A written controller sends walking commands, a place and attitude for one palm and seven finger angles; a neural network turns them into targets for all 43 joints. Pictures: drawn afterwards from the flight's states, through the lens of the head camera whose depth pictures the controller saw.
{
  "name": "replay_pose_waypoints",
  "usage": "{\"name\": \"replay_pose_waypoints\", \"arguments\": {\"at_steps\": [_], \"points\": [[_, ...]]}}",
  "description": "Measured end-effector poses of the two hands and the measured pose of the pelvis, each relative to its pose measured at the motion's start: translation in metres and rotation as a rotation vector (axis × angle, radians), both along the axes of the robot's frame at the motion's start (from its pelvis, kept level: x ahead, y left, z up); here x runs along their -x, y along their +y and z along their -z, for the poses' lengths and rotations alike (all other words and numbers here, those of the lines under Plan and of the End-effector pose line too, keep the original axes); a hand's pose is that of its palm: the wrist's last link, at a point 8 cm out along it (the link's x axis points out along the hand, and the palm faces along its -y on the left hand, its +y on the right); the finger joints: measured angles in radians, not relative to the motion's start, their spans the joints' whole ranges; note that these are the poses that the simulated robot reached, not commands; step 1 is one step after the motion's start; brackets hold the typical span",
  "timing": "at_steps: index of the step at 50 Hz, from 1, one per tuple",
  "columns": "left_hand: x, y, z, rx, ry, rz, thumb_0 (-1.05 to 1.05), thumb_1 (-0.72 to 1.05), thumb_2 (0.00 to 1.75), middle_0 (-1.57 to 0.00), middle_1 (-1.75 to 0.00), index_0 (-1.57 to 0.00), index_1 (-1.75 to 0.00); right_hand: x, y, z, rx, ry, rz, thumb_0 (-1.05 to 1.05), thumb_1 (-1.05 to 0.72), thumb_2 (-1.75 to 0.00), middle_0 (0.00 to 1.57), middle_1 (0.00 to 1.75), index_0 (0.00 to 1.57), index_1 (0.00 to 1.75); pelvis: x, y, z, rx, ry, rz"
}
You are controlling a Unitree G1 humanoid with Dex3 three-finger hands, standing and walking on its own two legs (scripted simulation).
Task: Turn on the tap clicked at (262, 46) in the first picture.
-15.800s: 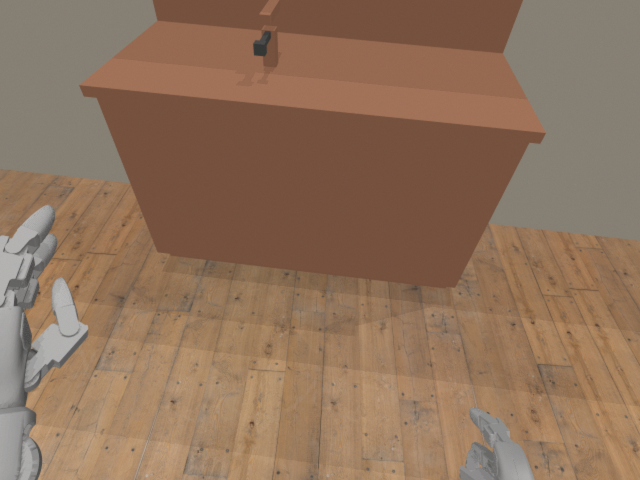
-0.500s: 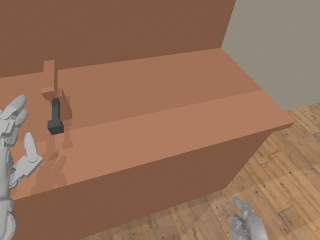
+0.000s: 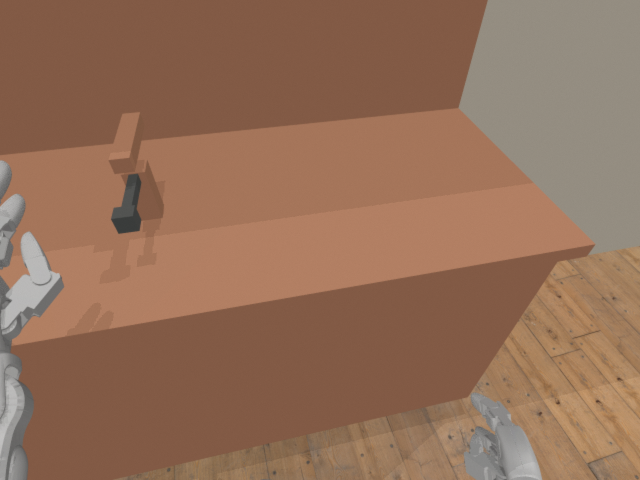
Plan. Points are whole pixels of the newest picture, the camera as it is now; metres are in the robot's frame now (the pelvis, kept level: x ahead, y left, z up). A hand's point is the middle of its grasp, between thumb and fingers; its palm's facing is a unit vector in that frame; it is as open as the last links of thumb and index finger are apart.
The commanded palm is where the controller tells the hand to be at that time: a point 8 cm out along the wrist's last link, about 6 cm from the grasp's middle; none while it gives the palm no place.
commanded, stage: turn the palm inward beside the body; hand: left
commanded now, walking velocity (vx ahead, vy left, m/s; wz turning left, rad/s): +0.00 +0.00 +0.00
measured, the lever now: (126, 219) +0.39 +0.34 +0.11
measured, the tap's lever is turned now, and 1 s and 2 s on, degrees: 0 0 0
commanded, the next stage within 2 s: reach beside the lever's end, fingers flat in 1.70 s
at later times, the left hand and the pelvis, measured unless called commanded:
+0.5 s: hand (126, 290) +0.24 +0.24 +0.16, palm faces +0.46 -0.85 -0.26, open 7.4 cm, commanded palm +0.19 +0.28 +0.18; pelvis +0.04 -0.02 +0.00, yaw -2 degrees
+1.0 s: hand (114, 310) +0.21 +0.24 +0.16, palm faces +0.48 -0.87 -0.14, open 7.4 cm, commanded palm +0.16 +0.28 +0.18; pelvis +0.02 +0.01 +0.01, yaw -2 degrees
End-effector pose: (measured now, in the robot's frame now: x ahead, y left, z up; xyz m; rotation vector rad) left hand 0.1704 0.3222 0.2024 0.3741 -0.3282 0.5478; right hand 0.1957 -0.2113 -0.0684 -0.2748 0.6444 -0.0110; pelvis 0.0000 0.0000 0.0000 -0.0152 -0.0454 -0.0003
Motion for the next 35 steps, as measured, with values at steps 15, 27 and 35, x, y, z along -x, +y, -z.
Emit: {"name": "replay_pose_waypoints", "arguments": {"at_steps": [15, 27, 35], "points": [[-0.044, -0.055, 0.004, 0.041, 0.117, 0.131, 0.02, 0.89, 0.9, -0.22, -0.3, -0.21, -0.3, 0.002, -0.042, 0.01, -0.057, -0.023, 0.169, 0.01, -0.91, -0.9, 0.2, 0.3, 0.2, 0.3, -0.033, -0.023, 0.001, -0.03, 0.047, 0.063], [-0.025, -0.046, 0.032, 0.141, 0.211, 0.067, 0.02, 0.9, 0.9, -0.21, -0.3, -0.21, -0.3, -0.016, -0.053, 0.0, 0.009, -0.067, 0.15, 0.02, -0.91, -0.9, 0.2, 0.3, 0.2, 0.3, -0.043, -0.015, -0.003, -0.032, 0.058, 0.037], [-0.018, -0.049, 0.022, 0.155, 0.129, 0.098, 0.02, 0.9, 0.9, -0.21, -0.3, -0.21, -0.3, -0.025, -0.019, -0.012, -0.054, -0.153, 0.114, 0.01, -0.91, -0.9, 0.2, 0.3, 0.2, 0.3, -0.034, -0.006, -0.003, -0.024, 0.042, 0.038]]}}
